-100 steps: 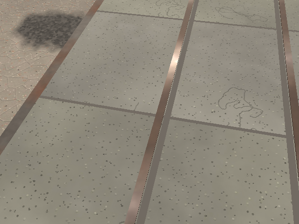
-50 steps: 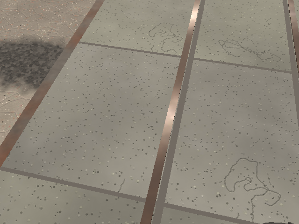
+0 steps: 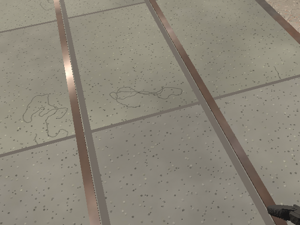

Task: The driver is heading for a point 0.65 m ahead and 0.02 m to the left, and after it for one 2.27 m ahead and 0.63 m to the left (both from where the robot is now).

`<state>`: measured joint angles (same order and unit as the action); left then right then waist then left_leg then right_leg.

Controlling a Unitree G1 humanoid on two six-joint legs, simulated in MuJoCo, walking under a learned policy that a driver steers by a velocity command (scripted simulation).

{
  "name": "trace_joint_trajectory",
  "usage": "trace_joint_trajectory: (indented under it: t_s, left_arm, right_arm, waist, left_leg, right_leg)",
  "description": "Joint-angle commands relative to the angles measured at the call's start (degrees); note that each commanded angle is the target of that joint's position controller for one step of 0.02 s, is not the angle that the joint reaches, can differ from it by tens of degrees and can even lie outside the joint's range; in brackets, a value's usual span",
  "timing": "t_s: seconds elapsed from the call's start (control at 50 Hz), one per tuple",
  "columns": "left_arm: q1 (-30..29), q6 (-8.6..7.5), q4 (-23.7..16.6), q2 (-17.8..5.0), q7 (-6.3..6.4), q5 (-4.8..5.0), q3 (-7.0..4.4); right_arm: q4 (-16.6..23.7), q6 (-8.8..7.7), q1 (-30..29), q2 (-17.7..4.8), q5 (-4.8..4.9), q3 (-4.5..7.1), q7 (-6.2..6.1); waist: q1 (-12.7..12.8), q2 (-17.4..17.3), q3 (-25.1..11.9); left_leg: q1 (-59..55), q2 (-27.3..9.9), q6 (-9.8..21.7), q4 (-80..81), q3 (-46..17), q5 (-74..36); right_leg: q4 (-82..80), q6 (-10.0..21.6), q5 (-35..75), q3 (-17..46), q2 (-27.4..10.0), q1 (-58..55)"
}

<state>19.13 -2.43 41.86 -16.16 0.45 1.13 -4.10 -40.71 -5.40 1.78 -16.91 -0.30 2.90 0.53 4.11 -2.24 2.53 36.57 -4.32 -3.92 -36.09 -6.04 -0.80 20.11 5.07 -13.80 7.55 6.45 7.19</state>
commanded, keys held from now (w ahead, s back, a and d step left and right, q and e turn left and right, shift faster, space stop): w+e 0.08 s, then w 0.44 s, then no key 0.20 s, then q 0.28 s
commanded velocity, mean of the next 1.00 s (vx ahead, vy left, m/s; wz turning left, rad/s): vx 0.36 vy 0.00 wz -0.11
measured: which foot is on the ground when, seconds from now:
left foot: up 0.00-0.12, down 0.14-0.62, up 0.64-1.00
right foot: down 0.00-0.14, up 0.16-0.60, down 0.62-1.00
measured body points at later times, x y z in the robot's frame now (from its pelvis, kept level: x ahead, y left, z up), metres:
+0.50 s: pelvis +0.27 +0.03 +0.00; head +0.30 +0.02 +0.45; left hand +0.53 +0.22 -0.08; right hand +0.22 -0.25 -0.13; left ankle +0.23 +0.15 -0.75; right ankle +0.41 -0.15 -0.70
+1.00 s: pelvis +0.43 -0.04 +0.00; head +0.46 -0.04 +0.44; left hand +0.58 +0.22 -0.12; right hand +0.54 -0.33 -0.12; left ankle +0.48 +0.09 -0.72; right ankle +0.45 -0.14 -0.75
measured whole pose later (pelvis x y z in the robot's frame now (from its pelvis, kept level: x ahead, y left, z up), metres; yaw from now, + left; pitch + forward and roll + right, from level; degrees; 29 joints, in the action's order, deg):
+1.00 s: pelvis +0.43 -0.04 +0.00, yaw -3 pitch +1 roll -2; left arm 7.9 -1.0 46.6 -15.3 0.9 -0.8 -2.9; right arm -45.1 2.7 10.1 -16.9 0.6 3.0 -0.9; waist 0.6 -1.6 2.0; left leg 25.9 -4.1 -2.5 -44.5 -0.2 19.2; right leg 22.3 2.7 -10.1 -7.8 0.7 13.2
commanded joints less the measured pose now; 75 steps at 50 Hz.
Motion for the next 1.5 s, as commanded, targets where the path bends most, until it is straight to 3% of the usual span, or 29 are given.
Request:
trace_joint_trajectory:
  t_s: [0.02, 0.08, 0.12, 0.14, 0.16, 0.18, 0.2, 0.24, 0.3, 0.4, 0.54, 0.6, 0.62, 0.64, 0.66, 0.68, 0.74, 0.82, 0.88, 0.96, 1.08, 1.1, 1.12, 1.14, 1.16, 1.2, 1.22, 1.34, 1.5]
  left_arm:
    - [1.57, -0.29, -2.53, -9.83, 0.58, 0.46, -2.74]
    - [1.47, 0.23, -2.38, -9.46, 0.92, 0.32, -2.77]
    - [0.49, 0.38, -2.49, -7.32, 0.82, -0.12, -2.04]
    - [0.78, 0.19, -3.07, -4.22, 0.54, -0.79, -0.78]
    - [8.75, -0.41, -3.75, -0.74, 0.55, 0.41, 0.29]
    - [10.26, -0.78, -2.87, -4.30, 0.66, 1.26, 0.15]
    - [4.38, -0.79, -3.02, -8.47, 0.58, 1.34, -0.86]
    - [-4.16, -1.05, -5.13, -8.07, 0.49, -0.27, -0.86]
    - [-3.40, -1.09, -4.99, -4.89, -0.27, -0.33, -0.42]
    - [-10.76, -1.60, -7.11, -1.90, -0.90, -0.90, 1.26]
    - [-20.18, -2.33, -9.73, -3.38, -2.25, -0.14, 1.04]
    - [-9.59, -2.74, -6.51, -6.91, -2.06, -1.65, -0.88]
    - [-2.57, -2.67, -5.21, -10.38, -1.51, -2.55, -1.80]
    - [1.08, -1.78, -5.00, -14.40, -1.02, -3.34, -2.25]
    - [3.34, -0.94, -4.07, -11.25, -1.26, -2.13, -1.66]
    - [-0.30, -0.65, -4.14, -9.24, -1.47, -1.54, -0.89]
    - [-10.65, -1.18, -3.90, -4.37, -1.86, -1.82, 0.68]
    - [-15.82, -2.10, -1.86, -5.20, -1.55, -3.33, 0.23]
    - [-14.10, -0.91, -0.15, -8.67, -0.12, -2.55, -0.96]
    - [-13.05, 0.90, 1.25, -8.93, 0.94, -1.81, -1.24]
    - [-12.94, 2.94, 2.56, -9.78, 1.59, 0.19, -1.94]
    - [-10.16, 2.94, 3.37, -8.07, 1.55, -0.21, -1.65]
    - [-10.40, 2.48, 1.40, -4.85, 1.08, -2.97, -0.75]
    - [-16.76, 2.23, -0.50, -5.76, 1.32, -2.91, -0.86]
    - [-17.17, 2.24, -0.42, -7.38, 1.19, -1.86, -1.40]
    - [-15.50, 2.55, 1.06, -7.49, 1.69, -1.18, -1.78]
    - [-15.66, 2.69, 1.08, -8.15, 2.02, -1.43, -2.07]
    - [-16.67, 2.48, 0.95, -5.77, 1.77, -0.78, -1.43]
    - [-15.54, 1.33, 1.07, -7.17, 0.38, -0.31, -1.77]
  right_arm:
    - [5.16, -1.23, -5.86, -4.37, 0.72, 0.92, 0.65]
    - [5.09, -2.04, -4.14, -6.50, 0.87, 1.83, 1.10]
    - [2.65, -2.63, 4.48, -8.03, 0.33, 2.91, 0.83]
    - [1.79, -2.90, 12.09, -10.33, -0.79, 3.59, 0.51]
    - [-0.18, -2.33, 19.30, -15.49, -1.68, 4.96, 0.48]
    - [-1.58, -1.95, 20.82, -12.01, 0.33, 4.42, 1.14]
    - [-0.78, -1.67, 17.61, -7.73, 0.97, 3.22, 1.03]
    - [-0.51, -0.82, 12.55, -5.22, -0.03, 2.15, 0.83]
    - [-1.44, -1.05, 11.73, -3.88, -0.12, 1.43, 0.64]
    - [-3.31, -0.75, 13.75, -8.19, 1.00, 2.43, 0.20]
    - [-6.79, 1.02, 19.38, -9.84, 1.88, 2.47, 0.02]
    - [-6.99, 2.01, 18.39, -9.61, 1.71, 2.14, -0.62]
    - [-5.63, 1.69, 18.09, -7.34, 0.48, 1.13, -0.81]
    - [-5.18, 0.95, 25.08, -1.67, -0.92, -0.98, -0.44]
    - [-6.98, 0.69, 26.76, -4.78, 0.22, -0.36, -0.31]
    - [-6.28, 0.93, 22.56, -8.64, 1.63, 0.82, -0.27]
    - [-5.87, 3.22, 17.88, -6.08, 0.71, 0.75, -1.35]
    - [-6.63, 5.90, 19.40, -3.24, 0.54, 0.28, -2.36]
    - [-4.01, 6.71, 13.88, -5.24, 0.68, 0.86, -2.27]
    - [-1.07, 7.80, 8.88, -5.65, 0.88, 1.52, -1.66]
    - [-0.10, 7.54, 10.78, -5.52, 0.94, 2.44, 0.16]
    - [0.06, 7.44, 11.84, -8.93, 0.73, 3.49, -0.17]
    - [1.24, 7.54, 12.53, -15.80, 0.51, 5.02, -1.30]
    - [1.67, 6.75, 14.75, -14.63, -0.98, 4.52, -0.87]
    - [1.83, 5.64, 14.29, -13.08, -1.15, 4.12, -0.61]
    - [2.60, 4.71, 9.50, -10.97, 0.58, 3.90, -1.10]
    - [2.98, 4.92, 8.09, -10.28, 1.32, 3.62, -1.55]
    - [3.84, 6.29, 8.82, -11.49, 1.06, 4.11, -2.75]
    - [4.97, 7.44, 5.90, -11.63, 1.17, 4.19, -2.38]
  waist:
    - [0.37, 6.99, -1.74]
    - [-1.25, 8.85, -2.19]
    - [-5.54, 9.49, -5.80]
    - [-8.86, 6.00, -12.98]
    - [-7.06, -9.95, -20.91]
    - [-7.55, -14.52, -20.21]
    - [-8.87, -7.52, -11.62]
    - [-7.64, -1.40, -3.16]
    - [-4.76, -3.78, -2.56]
    - [-6.47, -2.25, -1.61]
    - [-8.62, -2.73, 0.48]
    - [-2.13, -2.10, -6.92]
    - [0.57, 1.08, -13.75]
    - [-0.95, 15.23, -22.03]
    - [0.43, 15.42, -28.22]
    - [0.15, 10.91, -20.32]
    - [-5.10, 6.50, -9.88]
    - [-7.92, 9.53, -9.00]
    - [-5.50, 9.13, -8.04]
    - [-3.73, 7.51, -4.82]
    - [-5.91, 6.83, -6.13]
    - [-5.35, 1.16, -6.54]
    - [-3.12, -15.09, -7.49]
    - [-7.92, -14.41, -8.73]
    - [-7.53, -7.65, -9.36]
    - [-5.11, -2.95, -8.59]
    - [-4.43, -2.95, -8.53]
    - [-4.85, -4.72, -9.24]
    - [-5.01, -7.93, -7.48]
  left_leg:
    - [-8.36, 3.78, 0.37, 5.79, 2.11, -3.87]
    - [-10.55, 4.03, 2.52, 8.32, 1.02, 2.63]
    - [-21.65, 3.94, 5.45, 11.24, 3.15, 2.83]
    - [-34.99, -3.16, 9.09, 9.60, -3.17, 4.37]
    - [-55.09, -15.51, 18.80, 12.93, -27.72, 14.66]
    - [-56.84, -19.28, 21.22, 18.81, -41.89, 29.16]
    - [-50.16, -16.88, 18.79, 20.11, -34.96, 32.67]
    - [-36.92, -12.00, 16.44, 21.55, -21.23, 21.19]
    - [-30.16, -8.35, 16.07, 24.63, -12.65, 9.41]
    - [-28.32, -7.57, 16.73, 27.97, -4.27, 1.60]
    - [-33.31, -9.13, 13.70, 24.43, -1.23, -3.50]
    - [-33.68, -5.07, 9.33, 8.94, 2.71, -23.49]
    - [-26.18, -1.95, 6.44, -2.59, 4.88, -13.72]
    - [-5.78, 5.63, 1.73, -24.38, 7.43, 23.65]
    - [-3.23, 6.25, 1.14, -33.39, 0.37, 39.60]
    - [-0.15, 3.53, 1.23, -36.14, -0.01, 37.64]
    - [-5.83, -1.66, 0.47, -26.31, 1.72, 28.69]
    - [-18.24, -0.50, -0.63, -14.30, 3.38, 20.77]
    - [-15.83, -0.51, 0.24, -11.95, 4.36, 16.68]
    - [-11.88, -1.17, 1.59, -10.37, 4.74, 19.82]
    - [-20.99, 2.80, 5.28, 8.44, 9.26, 11.11]
    - [-26.25, 0.04, 7.72, 14.01, 3.38, -1.41]
    - [-35.47, -12.94, 14.93, 13.34, -14.55, -25.55]
    - [-36.20, -18.27, 24.37, 15.31, -22.59, -28.90]
    - [-36.76, -15.78, 23.97, 15.16, -18.85, -27.92]
    - [-36.87, -10.95, 18.49, 13.92, -12.88, -23.50]
    - [-35.88, -10.08, 17.50, 14.16, -12.03, -22.67]
    - [-33.67, -7.15, 17.11, 14.55, -12.59, -16.74]
    - [-28.17, -5.12, 15.86, 13.66, -21.12, -6.39]
  right_leg:
    - [-3.43, 7.08, 8.89, 10.82, -12.41, 4.70]
    - [1.84, 6.00, 9.08, 15.95, -14.39, -0.02]
    - [9.16, 3.91, 15.71, 14.28, -12.13, -0.04]
    - [22.35, 1.92, 12.59, 10.68, -9.20, 4.79]
    - [42.38, -2.88, -6.52, 2.99, -0.51, 24.10]
    - [51.82, -3.77, -19.52, 3.46, -2.00, 34.34]
    - [55.08, -3.87, -15.12, 4.32, -4.63, 37.68]
    - [51.14, -3.70, -8.42, 0.99, -8.14, 36.19]
    - [42.83, -3.74, -5.20, -1.38, -11.17, 30.32]
    - [25.13, -5.11, 5.87, -4.77, -12.06, 28.52]
    - [10.72, -3.76, 11.82, -6.57, -8.98, 23.08]
    - [4.43, -0.42, 17.23, -8.89, -5.81, 5.30]
    - [7.43, 2.38, 33.33, -2.86, -12.84, -8.70]
    - [10.27, 12.44, 49.32, 16.53, -29.07, -29.28]
    - [6.97, 15.49, 47.23, 24.04, -31.32, -28.13]
    - [5.71, 13.20, 45.48, 16.70, -28.09, -21.35]
    - [0.35, 8.73, 41.25, 4.45, -21.28, -1.89]
    - [-3.86, 8.63, 37.40, -4.20, -19.28, 9.73]
    - [-5.92, 9.33, 26.50, -3.87, -21.64, 7.70]
    - [-6.85, 9.40, 12.94, -2.92, -24.08, 4.67]
    - [4.68, 3.56, 18.66, -8.16, -22.13, 0.56]
    - [12.37, -0.99, 11.85, -12.21, -18.17, 4.21]
    - [27.80, -6.87, -10.24, -17.53, -9.71, 19.15]
    - [39.36, -8.59, -25.84, -10.00, -3.91, 28.01]
    - [45.36, -8.28, -24.12, -5.38, -5.59, 29.73]
    - [44.46, -8.09, -16.18, -3.64, -7.37, 31.58]
    - [43.18, -8.44, -13.44, -3.17, -7.77, 30.43]
    - [30.35, -10.50, -7.00, -3.18, -5.28, 24.18]
    - [14.60, -9.21, -6.09, -2.24, -3.62, 13.54]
